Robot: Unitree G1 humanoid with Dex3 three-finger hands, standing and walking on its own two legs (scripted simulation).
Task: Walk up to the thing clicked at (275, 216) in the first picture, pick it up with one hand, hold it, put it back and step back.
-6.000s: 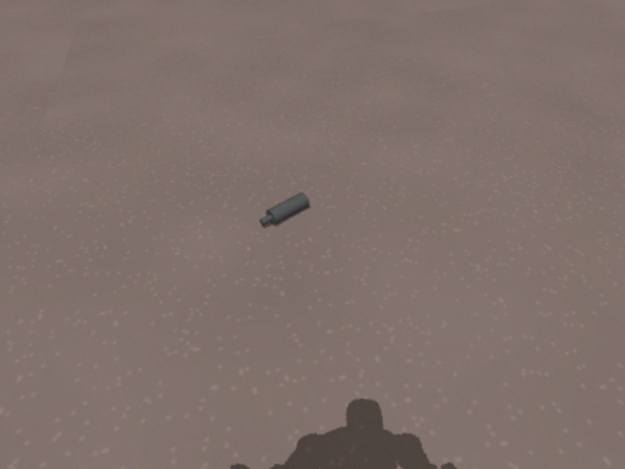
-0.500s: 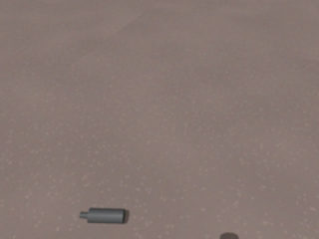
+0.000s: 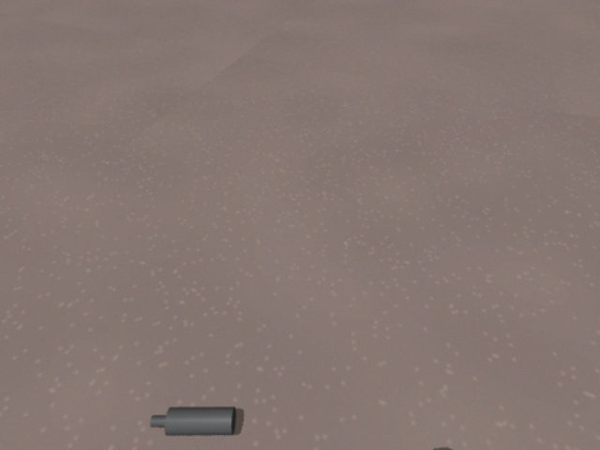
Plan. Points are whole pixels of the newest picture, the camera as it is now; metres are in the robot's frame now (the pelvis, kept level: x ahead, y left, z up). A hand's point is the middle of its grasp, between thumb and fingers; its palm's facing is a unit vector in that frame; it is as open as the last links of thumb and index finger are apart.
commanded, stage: walk up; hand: left
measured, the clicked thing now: (192, 420) +0.41 +0.35 -0.74
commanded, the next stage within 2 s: stand in 0.56 s
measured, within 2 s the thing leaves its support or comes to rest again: neither
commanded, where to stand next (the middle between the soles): +0.07 +0.01 m, yaw -1 degrees
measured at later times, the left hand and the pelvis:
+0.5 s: hand out of the picture +0.10 +0.25 -0.15, palm faces -0.03 -0.94 -0.34, open 7.4 cm; pelvis +0.01 +0.00 +0.00, yaw +0 degrees
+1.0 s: hand out of the picture +0.09 +0.24 -0.15, palm faces -0.02 -0.94 -0.34, open 7.4 cm; pelvis +0.01 -0.01 +0.00, yaw +0 degrees
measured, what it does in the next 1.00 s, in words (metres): stands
